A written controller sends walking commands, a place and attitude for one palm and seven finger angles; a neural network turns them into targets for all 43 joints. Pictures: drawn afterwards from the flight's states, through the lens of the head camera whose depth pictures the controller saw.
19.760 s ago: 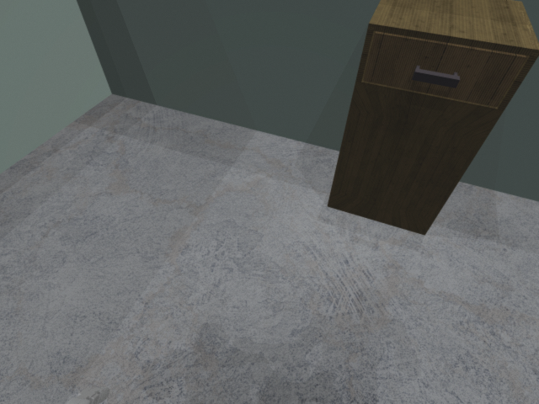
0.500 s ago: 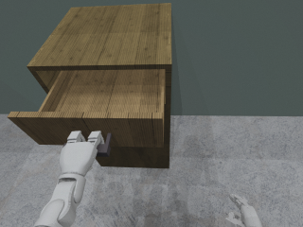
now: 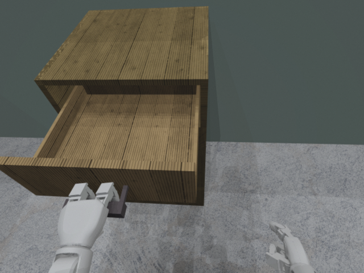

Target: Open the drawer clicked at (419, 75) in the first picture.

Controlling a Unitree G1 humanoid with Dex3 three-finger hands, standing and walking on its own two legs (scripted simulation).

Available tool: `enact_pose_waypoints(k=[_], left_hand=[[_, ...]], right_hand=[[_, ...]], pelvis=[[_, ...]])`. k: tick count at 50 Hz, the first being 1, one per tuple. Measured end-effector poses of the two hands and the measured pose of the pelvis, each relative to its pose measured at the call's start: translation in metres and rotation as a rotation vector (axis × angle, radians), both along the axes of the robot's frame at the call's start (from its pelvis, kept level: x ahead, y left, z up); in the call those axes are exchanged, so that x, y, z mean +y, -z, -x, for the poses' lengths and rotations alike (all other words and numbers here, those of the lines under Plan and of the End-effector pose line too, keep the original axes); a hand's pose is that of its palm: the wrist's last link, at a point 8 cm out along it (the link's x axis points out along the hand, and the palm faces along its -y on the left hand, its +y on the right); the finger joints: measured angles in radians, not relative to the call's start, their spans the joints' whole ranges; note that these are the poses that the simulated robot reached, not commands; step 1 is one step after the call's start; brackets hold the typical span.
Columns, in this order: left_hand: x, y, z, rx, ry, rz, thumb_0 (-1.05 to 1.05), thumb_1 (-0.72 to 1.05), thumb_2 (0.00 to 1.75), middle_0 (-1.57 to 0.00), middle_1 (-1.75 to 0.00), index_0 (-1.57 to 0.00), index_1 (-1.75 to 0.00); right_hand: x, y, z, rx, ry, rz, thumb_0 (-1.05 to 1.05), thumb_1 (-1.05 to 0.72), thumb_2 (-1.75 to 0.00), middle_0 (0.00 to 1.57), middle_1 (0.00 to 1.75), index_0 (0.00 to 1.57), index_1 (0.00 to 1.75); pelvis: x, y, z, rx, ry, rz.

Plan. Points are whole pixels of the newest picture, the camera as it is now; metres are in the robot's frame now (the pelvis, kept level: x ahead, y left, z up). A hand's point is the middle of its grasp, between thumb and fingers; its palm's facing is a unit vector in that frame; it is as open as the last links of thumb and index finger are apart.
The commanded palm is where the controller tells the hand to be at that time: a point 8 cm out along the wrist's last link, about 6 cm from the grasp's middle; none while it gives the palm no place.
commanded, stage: pull the drawer open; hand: left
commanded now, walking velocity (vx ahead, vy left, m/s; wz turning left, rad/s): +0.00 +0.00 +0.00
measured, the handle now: (98, 198) +0.26 +0.23 +0.02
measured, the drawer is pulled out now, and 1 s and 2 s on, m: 0.25 0.30 0.29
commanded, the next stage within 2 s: open the thumb to release the handle in 0.56 s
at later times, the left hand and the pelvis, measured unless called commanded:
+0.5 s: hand (90, 248) +0.16 +0.21 +0.00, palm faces -0.01 -0.10 -1.00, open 6.0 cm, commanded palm +0.12 +0.22 +0.05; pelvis -0.01 +0.00 -0.01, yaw +0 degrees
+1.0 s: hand (88, 244) +0.17 +0.22 +0.00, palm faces +0.02 -0.09 -1.00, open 8.8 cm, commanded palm +0.14 +0.22 +0.05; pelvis -0.01 -0.01 -0.01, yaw +1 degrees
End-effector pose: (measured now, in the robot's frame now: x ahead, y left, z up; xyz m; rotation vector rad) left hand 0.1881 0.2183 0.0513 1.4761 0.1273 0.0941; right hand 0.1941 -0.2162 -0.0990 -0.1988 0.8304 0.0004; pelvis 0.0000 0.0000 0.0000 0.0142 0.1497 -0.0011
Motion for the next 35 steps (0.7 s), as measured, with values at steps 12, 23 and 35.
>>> enact_pose_waypoints(k=[12,23,35], left_hand=[[-0.001,0.0,0.028,-0.007,-0.003,-0.002,0.05,0.64,0.8,-0.29,-1.35,-0.42,-1.35],[-0.002,0.0,0.045,-0.002,-0.011,0.002,0.05,0.64,0.8,-0.29,-1.35,-0.42,-1.35],[-0.002,0.0,0.046,-0.007,-0.006,-0.003,0.05,0.65,0.76,-0.29,-1.35,-0.42,-1.35]], right_hand=[[0.006,0.003,-0.006,-0.015,-0.036,-0.004,0.01,-0.91,-0.9,0.2,0.3,0.2,0.3],[0.004,0.005,-0.002,-0.017,-0.046,-0.004,0.01,-0.91,-0.9,0.2,0.3,0.2,0.3],[-0.007,0.008,0.006,-0.01,-0.024,0.011,0.01,-0.9,-0.9,0.2,0.3,0.2,0.3]], pelvis=[[-0.001,0.005,0.003,0.002,-0.001,0.0],[-0.003,0.009,0.006,0.005,0.003,-0.003],[-0.004,0.013,0.005,0.022,0.014,-0.006]])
